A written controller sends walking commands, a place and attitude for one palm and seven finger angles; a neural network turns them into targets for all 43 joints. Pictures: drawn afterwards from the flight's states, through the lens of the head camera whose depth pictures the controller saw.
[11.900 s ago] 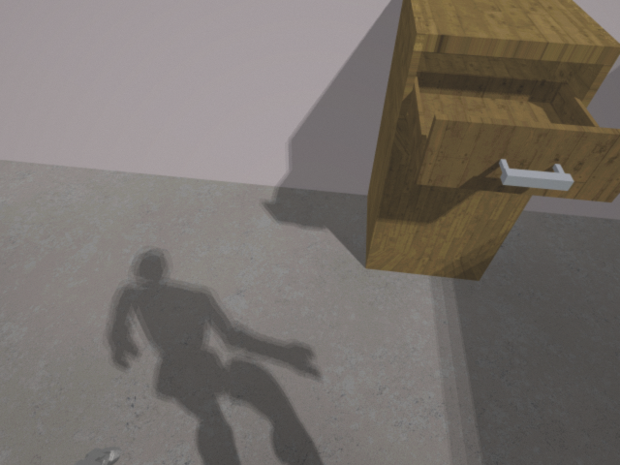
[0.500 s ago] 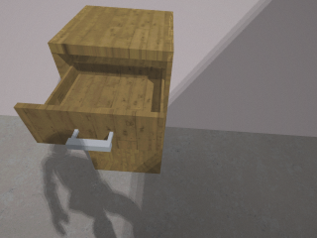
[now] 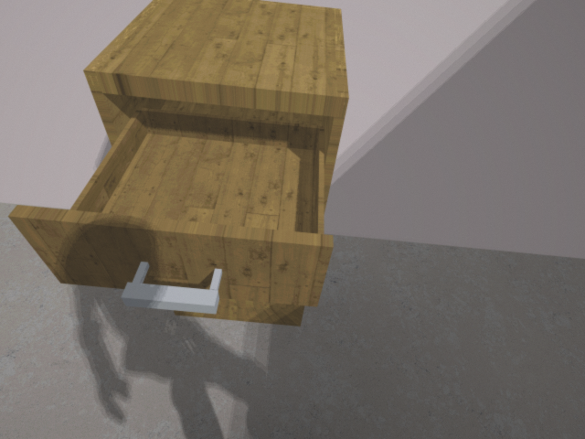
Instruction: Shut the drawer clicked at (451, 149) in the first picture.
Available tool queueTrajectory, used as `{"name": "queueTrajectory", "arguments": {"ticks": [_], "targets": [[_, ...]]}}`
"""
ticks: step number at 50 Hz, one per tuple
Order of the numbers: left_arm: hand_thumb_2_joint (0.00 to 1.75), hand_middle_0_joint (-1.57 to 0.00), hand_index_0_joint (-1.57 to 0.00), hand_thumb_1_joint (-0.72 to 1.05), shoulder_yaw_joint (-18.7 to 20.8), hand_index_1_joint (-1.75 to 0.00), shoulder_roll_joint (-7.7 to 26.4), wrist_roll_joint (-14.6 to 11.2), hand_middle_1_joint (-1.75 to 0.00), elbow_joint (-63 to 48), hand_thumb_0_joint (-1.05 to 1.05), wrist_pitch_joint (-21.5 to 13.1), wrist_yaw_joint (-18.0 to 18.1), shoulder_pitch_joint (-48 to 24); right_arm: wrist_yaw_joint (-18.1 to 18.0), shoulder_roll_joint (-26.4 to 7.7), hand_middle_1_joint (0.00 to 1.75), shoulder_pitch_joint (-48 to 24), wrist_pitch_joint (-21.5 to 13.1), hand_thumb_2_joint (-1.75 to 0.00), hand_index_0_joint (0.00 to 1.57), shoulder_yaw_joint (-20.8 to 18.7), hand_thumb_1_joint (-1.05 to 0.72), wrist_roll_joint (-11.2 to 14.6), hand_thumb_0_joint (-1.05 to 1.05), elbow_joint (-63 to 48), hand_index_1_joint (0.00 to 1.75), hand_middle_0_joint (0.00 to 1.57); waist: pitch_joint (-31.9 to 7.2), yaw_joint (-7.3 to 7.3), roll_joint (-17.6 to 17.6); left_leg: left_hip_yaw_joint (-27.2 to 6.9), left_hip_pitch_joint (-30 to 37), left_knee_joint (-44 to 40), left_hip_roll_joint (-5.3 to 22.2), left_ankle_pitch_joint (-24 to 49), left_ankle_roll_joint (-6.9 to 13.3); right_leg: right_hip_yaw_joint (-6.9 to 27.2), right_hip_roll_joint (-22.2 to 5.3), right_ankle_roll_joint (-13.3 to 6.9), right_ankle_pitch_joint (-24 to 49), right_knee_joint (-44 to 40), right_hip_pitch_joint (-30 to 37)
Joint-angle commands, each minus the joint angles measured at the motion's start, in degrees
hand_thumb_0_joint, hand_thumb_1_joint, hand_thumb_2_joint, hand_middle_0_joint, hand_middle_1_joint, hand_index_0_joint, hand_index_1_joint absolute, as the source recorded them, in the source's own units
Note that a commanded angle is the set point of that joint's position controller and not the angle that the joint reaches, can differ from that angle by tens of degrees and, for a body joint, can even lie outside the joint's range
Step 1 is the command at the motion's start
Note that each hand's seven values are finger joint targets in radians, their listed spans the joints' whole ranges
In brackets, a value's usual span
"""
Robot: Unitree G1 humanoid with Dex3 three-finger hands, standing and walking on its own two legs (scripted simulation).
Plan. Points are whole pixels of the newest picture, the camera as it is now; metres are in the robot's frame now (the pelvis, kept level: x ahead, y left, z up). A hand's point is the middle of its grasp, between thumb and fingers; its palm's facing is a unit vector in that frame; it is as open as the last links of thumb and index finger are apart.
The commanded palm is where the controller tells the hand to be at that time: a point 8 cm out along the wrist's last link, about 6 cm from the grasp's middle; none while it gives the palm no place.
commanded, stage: come to a stop and stand still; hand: left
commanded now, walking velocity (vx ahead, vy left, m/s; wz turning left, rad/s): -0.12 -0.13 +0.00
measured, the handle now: (176, 284) +0.30 +0.19 +0.04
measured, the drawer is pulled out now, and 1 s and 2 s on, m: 0.30 0.30 0.30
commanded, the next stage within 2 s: look again from close up in 0.72 s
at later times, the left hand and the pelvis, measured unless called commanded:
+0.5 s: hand out of the picture -0.02 +0.14 -0.16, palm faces +0.00 -0.99 -0.17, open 7.4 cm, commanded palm none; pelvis -0.02 -0.02 +0.02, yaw -3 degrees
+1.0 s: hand out of the picture -0.01 +0.17 -0.16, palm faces -0.02 -0.98 -0.22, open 7.4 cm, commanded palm none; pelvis -0.01 +0.00 +0.01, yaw -2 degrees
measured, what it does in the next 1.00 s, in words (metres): steps on the spot: right foot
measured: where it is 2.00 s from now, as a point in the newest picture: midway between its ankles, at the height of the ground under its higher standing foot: outside the picture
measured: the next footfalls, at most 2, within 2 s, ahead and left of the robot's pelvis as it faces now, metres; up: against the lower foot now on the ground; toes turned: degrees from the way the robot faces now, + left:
right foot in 0.36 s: +0.03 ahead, -0.09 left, +0.00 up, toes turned -2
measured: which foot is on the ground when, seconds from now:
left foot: down 0.00-1.00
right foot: up 0.00-0.34, down 0.36-1.00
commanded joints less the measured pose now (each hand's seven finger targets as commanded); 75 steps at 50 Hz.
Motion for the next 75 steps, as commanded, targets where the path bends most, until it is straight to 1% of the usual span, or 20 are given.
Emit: {"name": "queueTrajectory", "arguments": {"ticks": [1, 6, 12, 16, 18, 20, 24, 32, 39, 40, 41, 43, 46, 51, 64, 71, 72, 73, 74, 75], "targets": [[0.90, -0.20, -0.20, 0.90, 0.1, -0.30, 2.8, -0.3, -0.30, -1.7, 0.00, 0.8, 0.4, 3.0, -1.2, -6.7, 0.30, 3.9, -0.6, -0.90, 0.20, -0.7, -0.90, 0.1, 0.00, -1.3, 0.30, 0.20, 2.4, -1.47, 11.2, -21.1, 3.7, -22.5, 17.4, 22.1, 6.0, 2.3, 1.4, -2.5, -4.3, 8.0, -9.4], [0.90, -0.20, -0.20, 0.90, -0.2, -0.30, 3.4, -0.7, -0.30, -0.8, 0.00, 1.4, -0.2, 3.2, -2.0, -6.7, 0.30, 0.2, -0.4, -0.90, 0.20, -1.2, -0.90, 0.5, 0.00, -2.0, 0.30, 0.20, -4.1, -0.95, 6.9, -14.3, 10.8, -18.6, 16.9, 33.7, 7.2, 2.9, 1.8, -1.9, 0.8, 3.3, -7.3], [0.90, -0.20, -0.20, 0.90, 0.7, -0.30, 2.9, 0.2, -0.30, -3.5, 0.00, 2.8, -1.0, 1.4, -1.6, -8.1, 0.30, -2.1, 1.2, -0.90, 0.20, -2.5, -0.90, -0.3, 0.00, -3.2, 0.30, 0.20, -2.0, -1.40, 6.8, -15.3, 3.2, -24.0, 18.0, 2.9, 7.5, 2.8, 3.1, -2.9, 0.2, 6.8, -8.4], [0.90, -0.20, -0.20, 0.90, 0.5, -0.30, 2.5, 0.2, -0.30, -2.5, 0.00, 1.8, -1.1, 4.9, -0.8, -7.2, 0.30, -3.1, 1.7, -0.90, 0.20, -2.4, -0.90, -0.2, 0.00, -3.1, 0.30, 0.20, -0.7, 0.26, 4.0, -12.6, -4.0, -24.2, 13.0, -14.9, 2.7, 1.5, 4.1, -3.7, 7.6, -10.3, 1.2], [0.90, -0.20, -0.20, 0.90, 0.2, -0.30, 4.8, 0.4, -0.30, -2.3, 0.00, 0.9, -0.8, 4.6, -0.2, -4.2, 0.30, -2.5, 2.2, -0.90, 0.20, -1.7, -0.90, 0.4, 0.00, -3.0, 0.30, 0.20, 2.2, -0.49, -2.3, -6.4, -3.0, -17.3, 4.7, -15.5, -1.9, 10.2, -1.3, -6.3, -4.3, -21.4, -5.0], [0.90, -0.20, -0.20, 0.90, 0.4, -0.30, 7.4, -0.4, -0.30, -3.0, 0.00, -0.3, -0.4, 0.0, 0.2, -1.8, 0.30, -1.2, 2.7, -0.90, 0.20, -1.0, -0.90, 0.0, 0.00, -2.1, 0.30, 0.20, 3.8, -2.12, -12.1, -2.7, 3.4, -5.8, 1.8, -4.2, -3.0, 18.2, -7.4, -9.2, -15.3, -31.7, -14.8], [0.90, -0.20, -0.20, 0.90, -0.2, -0.30, 6.3, -0.9, -0.30, -2.4, 0.00, -1.6, -0.9, -1.1, 0.2, -1.2, 0.30, 3.7, 1.0, -0.90, 0.20, 0.2, -0.90, 0.1, 0.00, 1.3, 0.30, 0.20, 3.0, -2.91, -1.1, -4.5, 7.3, -11.2, 2.6, 2.0, -2.7, 11.1, -3.4, -7.9, 1.3, -23.9, -11.3], [0.90, -0.20, -0.20, 0.90, -0.5, -0.30, 4.8, -1.1, -0.30, 1.0, 0.00, -1.5, -0.2, 3.7, -1.1, -1.9, 0.30, 5.0, 0.1, -0.90, 0.20, 0.9, -0.90, 0.8, 0.00, 3.3, 0.30, 0.20, 0.5, -0.39, 3.8, -7.9, 6.4, -16.1, 4.7, 12.4, -1.8, 6.9, -1.4, -5.6, 24.2, -16.3, -0.6], [0.90, -0.20, -0.20, 0.90, -0.5, -0.30, 2.9, -0.9, -0.30, 1.4, 0.00, -1.0, 0.2, 3.9, -1.2, -0.9, 0.30, 6.2, 0.6, -0.90, 0.20, 0.3, -0.90, 0.8, 0.00, 3.4, 0.30, 0.20, 1.3, -0.81, 1.6, -8.6, 6.9, -17.3, 4.8, 8.3, -1.5, 6.0, -0.8, -5.0, 17.0, -17.0, -2.7], [0.90, -0.20, -0.20, 0.90, -1.2, -0.30, 14.1, -0.7, -0.30, -4.3, 0.00, -1.7, -0.2, -0.3, -0.4, -6.3, 0.30, 0.4, 0.8, -0.90, 0.20, -1.4, -0.90, -0.8, 0.00, -5.5, 0.30, 0.20, 6.7, -3.10, 6.4, -11.5, 6.9, -16.8, 1.4, 8.2, -0.3, 6.3, 2.1, -6.0, 10.2, -13.5, -10.7], [0.90, -0.20, -0.20, 0.90, -0.3, -0.30, 10.1, -0.6, -0.30, -3.3, 0.00, -1.1, 0.0, -0.3, -1.0, -5.9, 0.30, 1.1, -0.1, -0.90, 0.20, -2.0, -0.90, -0.5, 0.00, -4.6, 0.30, 0.20, 3.2, -1.39, 10.5, -12.2, 4.0, -14.4, 5.7, -1.4, -0.3, 6.1, -0.1, -6.1, 3.1, -11.6, -11.3], [0.90, -0.20, -0.20, 0.90, -1.2, -0.30, 7.0, -0.5, -0.30, -3.1, 0.00, -1.5, 0.3, 1.6, -1.1, -2.2, 0.30, 1.8, 0.6, -0.90, 0.20, -1.4, -0.90, -0.1, 0.00, -5.6, 0.30, 0.20, -3.7, -1.58, 4.1, -11.3, 2.5, -9.0, 3.9, -2.7, -0.9, 9.4, -2.0, -6.7, 5.6, -14.4, -7.8], [0.90, -0.20, -0.20, 0.90, -1.0, -0.30, 7.6, -0.5, -0.30, -4.3, 0.00, -1.3, 0.5, -1.7, -0.5, -2.5, 0.30, 3.2, 1.0, -0.90, 0.20, -1.3, -0.90, -0.3, 0.00, -5.3, 0.30, 0.20, -0.9, -2.88, -6.1, -8.3, 3.1, -5.5, 2.8, 0.0, -1.7, 11.2, -4.4, -7.4, 3.7, -17.0, -11.3], [0.90, -0.20, -0.20, 0.90, -0.8, -0.30, 7.9, -0.4, -0.30, -4.5, 0.00, -0.7, 0.6, -0.2, -0.7, -5.3, 0.30, 1.7, 0.1, -0.90, 0.20, -1.2, -0.90, 0.2, 0.00, -4.9, 0.30, 0.20, -1.2, -1.04, 4.5, -11.1, 4.0, -10.6, 5.9, 11.5, 0.2, 5.6, 0.5, -4.6, 15.2, -9.7, -6.5], [0.90, -0.20, -0.20, 0.90, -1.1, -0.30, 9.3, -0.3, -0.30, -4.3, 0.00, 0.0, 0.2, -2.2, -0.3, -7.8, 0.30, -3.2, 0.5, -0.90, 0.20, -1.0, -0.90, 0.4, 0.00, -4.1, 0.30, 0.20, 0.9, -1.17, 2.8, -11.1, 6.3, -17.4, 6.0, 2.7, 0.1, 5.7, 0.3, -3.2, 12.6, -12.9, -6.3], [0.90, -0.20, -0.20, 0.90, -1.3, -0.30, 8.6, -0.3, -0.30, -2.8, 0.00, -0.1, 0.1, -1.6, -0.4, -7.6, 0.30, -2.4, 0.1, -0.90, 0.20, -1.0, -0.90, 0.7, 0.00, -2.6, 0.30, 0.20, -1.1, -1.30, 2.9, -11.2, 9.3, -18.8, 6.4, 6.5, 0.2, 5.1, 0.1, -2.7, 14.4, -13.3, -4.9], [0.90, -0.20, -0.20, 0.90, -1.6, -0.30, 8.9, 0.4, -0.30, -1.5, 0.00, -0.8, 1.9, 0.5, -0.3, -9.4, 0.30, -3.3, -0.1, -0.90, 0.20, -0.7, -0.90, 1.1, 0.00, -6.5, 0.30, 0.20, -0.3, -0.88, -2.8, -10.8, 6.4, -9.4, 8.0, 17.7, -0.9, 6.3, -0.4, -2.6, 18.5, -13.9, -5.1], [0.90, -0.22, -0.22, 0.90, 10.4, -0.32, 23.8, -9.8, -0.32, -92.6, 0.00, -12.1, 3.0, -42.4, -1.7, -16.5, 0.30, 0.1, -7.9, -0.90, 0.20, -3.0, -0.90, 4.0, 0.00, -26.8, 0.30, 0.20, -32.5, -7.60, 8.9, -13.8, 25.9, -12.5, 2.9, 23.3, -5.1, -0.5, 5.6, -3.6, 25.2, -6.3, -6.2], [0.90, -0.24, -0.24, 0.90, 5.8, -0.34, 18.2, -5.9, -0.34, -81.7, 0.00, -10.1, 4.6, -11.6, -3.4, -11.9, 0.30, -3.3, -14.0, -0.90, 0.20, -0.3, -0.90, 3.1, 0.00, -23.7, 0.30, 0.20, -31.4, -0.88, 19.3, -17.7, 32.1, -16.5, 7.8, 26.9, -7.9, 1.2, 5.5, -4.0, 10.4, 2.4, -12.5], [0.90, -0.26, -0.26, 0.90, -3.0, -0.37, 4.8, -7.9, -0.37, -70.9, 0.00, -2.9, 6.1, 5.8, -2.5, -10.1, 0.30, -3.8, -16.0, -0.90, 0.20, -0.6, -0.90, 3.4, 0.00, -22.2, 0.30, 0.20, -20.5, -2.23, 19.4, -18.5, 22.2, -20.2, 6.4, 18.7, -10.6, 1.3, 5.7, -3.3, 2.9, 7.4, -17.3]]}}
